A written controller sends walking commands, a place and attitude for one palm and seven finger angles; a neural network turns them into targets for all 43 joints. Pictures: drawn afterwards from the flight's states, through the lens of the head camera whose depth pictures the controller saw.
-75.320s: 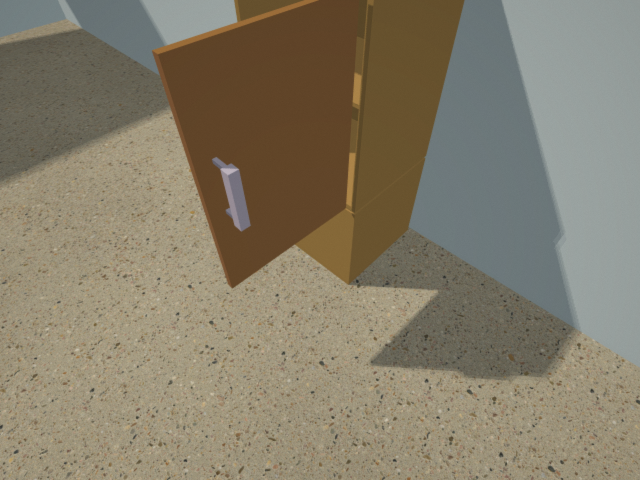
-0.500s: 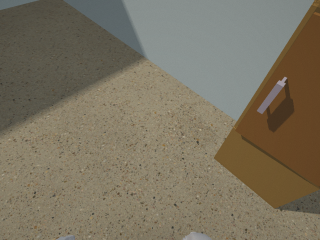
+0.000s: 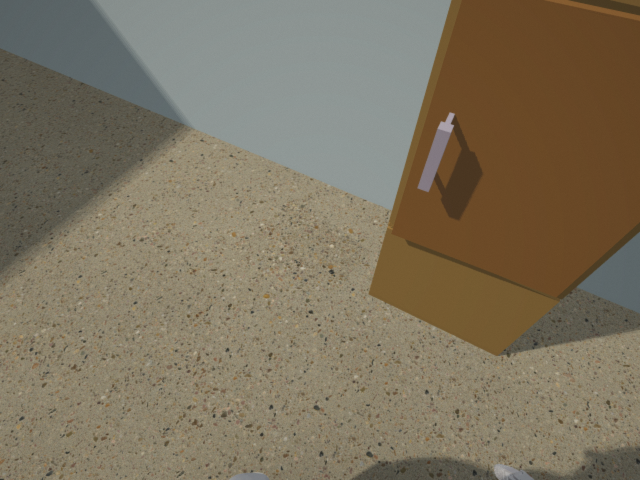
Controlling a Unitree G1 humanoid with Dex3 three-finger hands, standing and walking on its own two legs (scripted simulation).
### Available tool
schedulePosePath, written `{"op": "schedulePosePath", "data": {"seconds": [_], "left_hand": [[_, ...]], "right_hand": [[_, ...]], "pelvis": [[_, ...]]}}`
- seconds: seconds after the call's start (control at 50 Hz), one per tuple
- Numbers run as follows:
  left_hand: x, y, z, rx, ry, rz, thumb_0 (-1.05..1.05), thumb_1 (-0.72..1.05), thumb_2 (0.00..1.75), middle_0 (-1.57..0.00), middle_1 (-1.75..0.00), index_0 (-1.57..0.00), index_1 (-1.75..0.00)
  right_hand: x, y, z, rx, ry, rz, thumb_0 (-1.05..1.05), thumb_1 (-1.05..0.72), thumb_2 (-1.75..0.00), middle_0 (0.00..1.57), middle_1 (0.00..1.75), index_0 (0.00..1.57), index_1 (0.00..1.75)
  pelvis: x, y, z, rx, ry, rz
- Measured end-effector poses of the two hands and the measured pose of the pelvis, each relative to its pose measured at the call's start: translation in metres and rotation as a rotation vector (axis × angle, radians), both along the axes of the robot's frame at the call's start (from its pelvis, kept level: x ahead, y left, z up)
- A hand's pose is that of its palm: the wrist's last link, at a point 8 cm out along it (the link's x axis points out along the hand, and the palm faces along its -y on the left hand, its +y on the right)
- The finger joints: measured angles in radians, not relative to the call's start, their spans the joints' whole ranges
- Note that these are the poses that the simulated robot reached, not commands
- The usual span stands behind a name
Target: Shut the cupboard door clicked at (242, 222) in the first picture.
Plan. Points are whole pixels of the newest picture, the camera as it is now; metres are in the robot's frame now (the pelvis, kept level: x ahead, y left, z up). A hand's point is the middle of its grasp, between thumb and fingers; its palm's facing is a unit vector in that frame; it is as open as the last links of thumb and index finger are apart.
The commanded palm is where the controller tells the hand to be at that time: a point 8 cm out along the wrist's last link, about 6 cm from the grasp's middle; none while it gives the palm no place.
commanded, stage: turn to face it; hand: left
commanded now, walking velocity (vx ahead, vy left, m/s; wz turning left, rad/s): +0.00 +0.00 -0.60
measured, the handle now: (437, 152) +0.69 -0.18 -0.02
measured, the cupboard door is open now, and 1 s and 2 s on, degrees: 3 3 3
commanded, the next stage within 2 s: take the last steps up to it in 0.50 s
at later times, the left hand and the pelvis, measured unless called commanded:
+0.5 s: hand (223, 451) +0.17 +0.15 -0.15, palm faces -0.28 -0.92 -0.28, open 7.4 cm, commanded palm none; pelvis +0.00 -0.02 -0.01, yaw -16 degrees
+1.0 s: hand (234, 449) +0.18 +0.14 -0.16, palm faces -0.37 -0.92 -0.15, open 7.4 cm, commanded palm none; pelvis +0.07 -0.03 +0.01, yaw -23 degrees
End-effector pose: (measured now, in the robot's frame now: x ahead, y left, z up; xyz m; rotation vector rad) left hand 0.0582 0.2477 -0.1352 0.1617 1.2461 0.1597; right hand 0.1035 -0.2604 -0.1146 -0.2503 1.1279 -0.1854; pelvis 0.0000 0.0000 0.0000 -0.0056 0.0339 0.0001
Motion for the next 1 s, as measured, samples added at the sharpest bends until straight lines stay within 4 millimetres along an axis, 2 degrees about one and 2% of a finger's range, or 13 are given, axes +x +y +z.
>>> {"op": "schedulePosePath", "data": {"seconds": [0.04,0.08,0.16,0.24,0.32,0.44,0.5,0.58,0.68,0.76,0.82,0.9,1.0], "left_hand": [[0.008,0.009,-0.009,-0.012,0.004,-0.01,0.01,0.9,0.89,-0.21,-0.3,-0.2,-0.3],[0.017,0.016,-0.01,-0.014,0.01,-0.036,0.01,0.9,0.89,-0.2,-0.3,-0.2,-0.3],[0.039,0.024,-0.001,-0.013,0.002,-0.095,0.01,0.91,0.89,-0.2,-0.3,-0.2,-0.3],[0.063,0.023,0.008,-0.004,-0.019,-0.152,0.01,0.91,0.89,-0.2,-0.3,-0.2,-0.3],[0.087,0.008,0.014,0.011,-0.039,-0.22,0.01,0.91,0.9,-0.2,-0.3,-0.2,-0.3],[0.118,-0.034,0.018,0.046,-0.109,-0.332,0.01,0.91,0.9,-0.2,-0.3,-0.2,-0.3],[0.117,-0.053,0.022,0.056,-0.12,-0.359,0.01,0.91,0.89,-0.2,-0.3,-0.2,-0.3],[0.106,-0.066,0.027,0.052,-0.088,-0.363,0.01,0.91,0.89,-0.2,-0.3,-0.2,-0.3],[0.092,-0.071,0.019,0.017,-0.041,-0.355,0.01,0.9,0.89,-0.2,-0.3,-0.2,-0.3],[0.085,-0.065,0.006,-0.024,-0.008,-0.333,0.01,0.91,0.89,-0.2,-0.3,-0.2,-0.3],[0.085,-0.055,-0.011,-0.048,0.028,-0.321,0.01,0.91,0.89,-0.2,-0.3,-0.2,-0.3],[0.095,-0.051,-0.014,-0.049,0.099,-0.367,0.01,0.91,0.89,-0.2,-0.3,-0.2,-0.3],[0.132,-0.064,-0.001,-0.049,0.077,-0.403,0.01,0.91,0.89,-0.2,-0.3,-0.2,-0.3]], "right_hand": [[-0.003,0.008,0.001,-0.017,-0.02,-0.013,0.01,-0.91,-0.9,0.2,0.3,0.2,0.3],[-0.011,0.015,0.006,-0.024,-0.017,-0.024,0.01,-0.91,-0.9,0.2,0.3,0.2,0.3],[-0.036,0.023,0.015,-0.026,0.01,-0.073,0.01,-0.91,-0.9,0.2,0.3,0.2,0.3],[-0.065,0.024,0.014,-0.013,0.053,-0.142,0.01,-0.91,-0.9,0.2,0.3,0.2,0.3],[-0.098,0.019,0.004,0.015,0.101,-0.222,0.01,-0.91,-0.9,0.21,0.3,0.2,0.3],[-0.149,0.0,-0.028,0.079,0.172,-0.338,0.01,-0.91,-0.9,0.21,0.3,0.2,0.3],[-0.163,-0.01,-0.039,0.092,0.215,-0.378,0.01,-0.91,-0.9,0.2,0.3,0.2,0.3],[-0.16,-0.014,-0.033,0.101,0.207,-0.396,0.01,-0.91,-0.9,0.2,0.3,0.2,0.3],[-0.144,-0.013,-0.02,0.099,0.161,-0.394,0.01,-0.91,-0.9,0.2,0.3,0.19,0.3],[-0.125,-0.007,-0.012,0.08,0.124,-0.378,0.01,-0.91,-0.9,0.2,0.3,0.19,0.3],[-0.111,-0.003,-0.011,0.046,0.077,-0.372,0.01,-0.91,-0.9,0.2,0.3,0.2,0.3],[-0.114,0.007,-0.002,0.03,0.064,-0.414,0.01,-0.91,-0.9,0.2,0.3,0.2,0.3],[-0.138,0.017,0.006,0.056,0.166,-0.473,0.0,-0.91,-0.9,0.2,0.3,0.2,0.3]], "pelvis": [[0.002,0.009,-0.005,-0.008,0.002,-0.023],[0.002,0.013,-0.003,-0.011,-0.006,-0.059],[0.005,0.017,0.007,-0.033,-0.012,-0.109],[0.006,0.018,0.012,-0.044,-0.014,-0.156],[0.006,0.012,0.011,-0.038,-0.015,-0.202],[0.005,-0.012,-0.005,0.006,-0.018,-0.256],[0.003,-0.016,-0.006,-0.003,-0.02,-0.274],[0.004,-0.021,0.003,0.008,-0.022,-0.293],[0.008,-0.023,0.008,0.008,-0.02,-0.307],[0.019,-0.02,0.006,-0.003,-0.018,-0.318],[0.032,-0.014,-0.002,-0.018,-0.013,-0.336],[0.047,-0.017,0.002,-0.012,-0.019,-0.376],[0.065,-0.029,0.014,-0.024,-0.019,-0.398]]}}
